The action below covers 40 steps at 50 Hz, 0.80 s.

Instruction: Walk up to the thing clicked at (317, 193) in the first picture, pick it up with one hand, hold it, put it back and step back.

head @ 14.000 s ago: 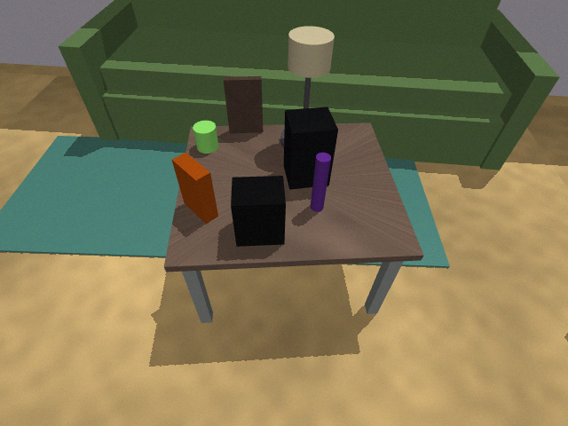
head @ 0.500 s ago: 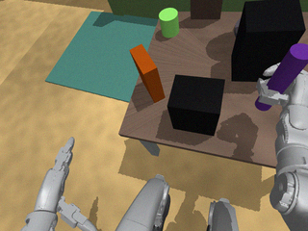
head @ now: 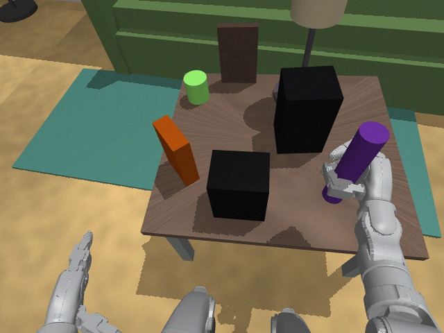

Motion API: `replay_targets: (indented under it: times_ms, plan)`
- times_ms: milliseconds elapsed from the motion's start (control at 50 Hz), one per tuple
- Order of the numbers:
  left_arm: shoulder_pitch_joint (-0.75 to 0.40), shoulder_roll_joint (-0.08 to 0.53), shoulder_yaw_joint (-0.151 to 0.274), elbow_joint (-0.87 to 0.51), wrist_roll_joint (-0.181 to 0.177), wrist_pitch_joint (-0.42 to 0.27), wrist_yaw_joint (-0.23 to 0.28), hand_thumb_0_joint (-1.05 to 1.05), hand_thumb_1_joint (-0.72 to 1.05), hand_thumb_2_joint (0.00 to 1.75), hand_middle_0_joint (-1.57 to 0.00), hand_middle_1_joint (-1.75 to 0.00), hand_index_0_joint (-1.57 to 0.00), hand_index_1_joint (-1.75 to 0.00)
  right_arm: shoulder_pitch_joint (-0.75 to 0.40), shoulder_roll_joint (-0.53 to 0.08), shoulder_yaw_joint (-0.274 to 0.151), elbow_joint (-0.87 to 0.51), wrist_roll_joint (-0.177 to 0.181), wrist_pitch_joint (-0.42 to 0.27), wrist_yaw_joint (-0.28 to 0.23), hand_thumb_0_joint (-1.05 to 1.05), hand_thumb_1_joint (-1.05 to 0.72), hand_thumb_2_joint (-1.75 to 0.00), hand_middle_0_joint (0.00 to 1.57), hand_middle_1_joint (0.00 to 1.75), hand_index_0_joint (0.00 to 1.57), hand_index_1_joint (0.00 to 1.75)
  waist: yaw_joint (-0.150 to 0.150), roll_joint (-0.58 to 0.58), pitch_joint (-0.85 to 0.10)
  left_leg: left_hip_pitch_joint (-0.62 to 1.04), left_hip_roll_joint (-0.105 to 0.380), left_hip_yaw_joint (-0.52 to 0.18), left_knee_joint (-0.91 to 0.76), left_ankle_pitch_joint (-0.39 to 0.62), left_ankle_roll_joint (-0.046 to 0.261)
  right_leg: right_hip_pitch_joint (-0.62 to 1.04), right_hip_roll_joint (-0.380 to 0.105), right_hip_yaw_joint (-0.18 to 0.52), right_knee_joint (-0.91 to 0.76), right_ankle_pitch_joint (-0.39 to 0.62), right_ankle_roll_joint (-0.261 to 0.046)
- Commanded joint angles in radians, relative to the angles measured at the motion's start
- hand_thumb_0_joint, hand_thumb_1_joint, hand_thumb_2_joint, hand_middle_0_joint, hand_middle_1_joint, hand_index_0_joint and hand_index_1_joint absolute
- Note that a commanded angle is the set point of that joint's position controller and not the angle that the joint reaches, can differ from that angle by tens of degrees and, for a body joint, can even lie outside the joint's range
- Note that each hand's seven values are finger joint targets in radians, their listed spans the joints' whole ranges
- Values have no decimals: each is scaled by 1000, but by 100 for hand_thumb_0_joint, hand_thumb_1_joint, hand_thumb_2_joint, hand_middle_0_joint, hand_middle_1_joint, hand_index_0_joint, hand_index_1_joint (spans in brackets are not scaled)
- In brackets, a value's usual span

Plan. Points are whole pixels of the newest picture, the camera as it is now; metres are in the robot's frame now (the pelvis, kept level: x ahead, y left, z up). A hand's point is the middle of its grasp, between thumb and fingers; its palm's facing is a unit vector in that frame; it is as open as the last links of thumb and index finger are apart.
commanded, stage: lift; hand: right
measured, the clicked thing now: (349, 169) +0.41 -0.17 +0.04
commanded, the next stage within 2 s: hold in 0.76 s
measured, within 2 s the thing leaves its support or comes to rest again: neither
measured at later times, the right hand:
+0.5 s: hand (348, 183) +0.37 -0.15 +0.06, palm faces +0.08 +1.00 -0.01, open 5.4 cm
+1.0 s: hand (357, 189) +0.35 -0.16 +0.08, palm faces +0.07 +1.00 -0.02, open 5.4 cm
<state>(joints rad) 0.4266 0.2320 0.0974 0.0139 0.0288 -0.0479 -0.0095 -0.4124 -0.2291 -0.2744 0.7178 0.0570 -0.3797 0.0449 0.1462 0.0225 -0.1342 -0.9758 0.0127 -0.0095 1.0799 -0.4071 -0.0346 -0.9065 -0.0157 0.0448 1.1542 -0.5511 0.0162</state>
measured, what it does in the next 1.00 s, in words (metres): stands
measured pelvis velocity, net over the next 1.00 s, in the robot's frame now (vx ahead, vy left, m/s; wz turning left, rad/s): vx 0.01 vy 0.00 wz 0.00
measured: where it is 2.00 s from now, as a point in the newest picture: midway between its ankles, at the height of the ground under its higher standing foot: outside the picture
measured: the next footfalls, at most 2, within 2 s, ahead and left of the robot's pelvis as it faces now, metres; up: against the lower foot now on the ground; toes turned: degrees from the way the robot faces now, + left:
none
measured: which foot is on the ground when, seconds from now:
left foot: down 0.00-1.00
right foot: down 0.00-1.00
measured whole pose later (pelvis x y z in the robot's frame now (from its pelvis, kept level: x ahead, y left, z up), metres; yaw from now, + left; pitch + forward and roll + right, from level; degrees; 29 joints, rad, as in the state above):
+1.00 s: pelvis +0.01 +0.00 +0.04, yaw +0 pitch +9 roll +1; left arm 0.38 0.21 0.10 0.25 -0.01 -0.07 0.04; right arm -0.12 -0.18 -0.15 0.39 0.12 -0.30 0.04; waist 0.06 0.01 -0.07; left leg -0.67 0.02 -0.02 0.87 -0.35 -0.04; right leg -0.60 -0.01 0.03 0.92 -0.47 0.01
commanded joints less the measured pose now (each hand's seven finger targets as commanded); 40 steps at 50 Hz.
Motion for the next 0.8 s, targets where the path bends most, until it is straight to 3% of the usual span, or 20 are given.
replay_targets:
  times_ms: [0, 40, 60, 100, 160, 180, 200, 220, 280, 320, 420, 440, 460, 560, 580, 620, 660, 680, 740, 780]
  plan:
    - [49, 127, 89, -114, -8, -53, 22, 0, -57, 6, -5, -4, -4, -5, -362, -143, -7, -347, 34, -84, 2, 0, -58, -123, 134, 136, 135, 136, -18, -104, -390, 322, -24, 34, -141, 210, 39, 215, 26, -36, -218, 259, -18]
    - [-8, 141, 94, -125, -8, -57, 26, 0, -57, 6, -4, -4, -3, -5, -319, -114, 18, -356, 39, -79, 2, 0, -57, -124, 135, 137, 136, 137, -24, -88, -375, 336, -24, 38, -152, 212, 38, 231, 24, -35, -234, 267, -15]
    - [13, 174, 133, -107, -6, -57, 32, 0, -57, 5, -5, -4, -4, -5, -339, -113, 10, -397, 46, -82, -4, 0, -57, -125, 136, 138, 136, 138, -16, -78, -389, 342, -23, 38, -154, 218, 38, 243, 23, -31, -235, 273, -16]
    - [23, 135, 95, -52, -10, -57, 32, 0, -57, 6, -4, -3, -3, -5, -286, -87, 36, -370, 48, -75, -7, 0, -57, -124, 135, 136, 136, 136, -33, -63, -312, 345, -21, 35, -177, 190, 38, 213, 25, -37, -250, 239, -20]
    - [-42, 157, 102, -111, -15, -64, 39, 0, -57, 6, -4, -3, -3, -5, -256, -101, 29, -420, 46, -76, -11, 0, -55, -125, 136, 138, 137, 138, -54, -52, -386, 397, -21, 36, -183, 227, 38, 279, 21, -33, -266, 290, -15]
    - [-31, 162, 113, -101, -16, -61, 42, 0, -57, 6, -4, -4, -3, -5, -261, -80, 55, -439, 46, -76, -9, 0, -58, -124, 136, 138, 137, 138, -40, -47, -373, 396, -23, 39, -186, 230, 38, 287, 19, -28, -274, 295, -12]
    - [1, 165, 115, -56, -15, -54, 43, 0, -57, 5, -4, -3, -3, -4, -246, -99, 44, -447, 47, -72, -12, 0, -56, -126, 137, 139, 137, 139, -58, -60, -339, 396, -20, 36, -195, 221, 38, 280, 21, -31, -283, 283, -12]
    - [-10, 105, 65, -56, -17, -54, 37, 0, -57, 6, -4, -4, -3, -4, -181, -64, 59, -389, 43, -62, -10, 0, -56, -127, 138, 141, 139, 141, -58, -48, -328, 410, -18, 36, -200, 232, 35, 270, 26, -37, -283, 294, -16]
    - [-19, 128, 78, -66, -19, -56, 43, 0, -57, 5, -4, -4, -3, -5, -238, -89, 54, -509, 54, -67, -14, 0, -57, -128, 138, 141, 139, 141, -65, -57, -370, 443, -16, 32, -215, 245, 33, 308, 24, -37, -296, 303, -14]
    - [5, 149, 106, -26, -22, -51, 47, 0, -56, 5, -4, -4, -3, -4, -192, -84, 54, -479, 60, -57, -18, 0, -56, -128, 138, 142, 139, 142, -59, -37, -286, 432, -15, 33, -235, 202, 32, 286, 23, -39, -316, 251, -17]
    - [-24, 95, 59, -15, -26, -57, 45, 0, -57, 5, -4, -4, -3, -5, -115, -54, 77, -463, 57, -48, -10, 0, -59, -129, 140, 143, 141, 143, -72, -35, -264, 443, -11, 32, -242, 242, 30, 302, 25, -45, -320, 303, -17]
    - [-7, 142, 111, 6, -26, -56, 51, 0, -57, 5, -4, -4, -3, -5, -148, -75, 63, -501, 63, -50, -11, 0, -58, -130, 140, 143, 141, 143, -56, -41, -276, 438, -12, 34, -238, 257, 31, 320, 21, -41, -320, 320, -15]
    - [-50, 128, 79, -47, -25, -61, 49, 0, -57, 5, -4, -3, -3, -4, -115, -63, 72, -482, 61, -46, -8, 0, -59, -128, 140, 142, 140, 142, -63, -34, -294, 456, -12, 34, -243, 265, 30, 331, 21, -39, -325, 332, -14]
    - [-90, 109, 60, -71, -31, -70, 50, 0, -57, 6, -4, -4, -3, -5, -103, -58, 80, -559, 74, -48, -6, 0, -60, -128, 139, 141, 140, 141, -80, -41, -333, 504, -9, 34, -261, 256, 29, 366, 22, -39, -346, 321, -13]
    - [-61, 134, 87, -36, -29, -67, 55, 0, -57, 6, -4, -4, -3, -5, -101, -75, 69, -566, 76, -46, -9, 0, -61, -129, 139, 142, 140, 142, -78, -35, -325, 511, -8, 34, -266, 263, 28, 367, 24, -40, -346, 329, -15]
    - [-10, 107, 66, 33, -31, -60, 51, 0, -57, 6, -5, -4, -4, -5, -76, -62, 91, -568, 79, -40, -7, 0, -62, -129, 140, 142, 140, 142, -86, -60, -255, 491, -6, 33, -274, 242, 30, 349, 26, -43, -360, 304, -14]
    - [-52, 117, 76, -11, -35, -69, 57, 0, -57, 6, -4, -4, -3, -5, -76, -58, 88, -559, 80, -39, -8, 0, -63, -129, 140, 142, 141, 142, -66, -24, -275, 487, -10, 39, -277, 251, 26, 374, 20, -35, -364, 319, -15]
    - [-53, 132, 84, -19, -33, -69, 59, 0, -57, 6, -5, -4, -4, -5, -109, -86, 72, -624, 81, -43, -14, 0, -63, -129, 140, 141, 140, 141, -81, -55, -291, 504, -6, 33, -285, 248, 28, 381, 23, -42, -367, 307, -15]
    - [-9, 99, 66, 71, -35, -64, 57, 0, -57, 6, -5, -4, -4, -5, -7, -43, 92, -505, 82, -25, -10, 0, -64, -131, 141, 143, 142, 143, -71, -21, -176, 472, -6, 35, -294, 232, 26, 342, 22, -41, -376, 296, -18]
    - [-70, 139, 95, -4, -35, -75, 60, 0, -57, 6, -5, -4, -4, -5, -108, -79, 78, -625, 84, -39, -10, 0, -63, -130, 140, 142, 140, 142, -73, -50, -276, 499, -4, 34, -286, 260, 29, 398, 18, -35, -379, 330, -13]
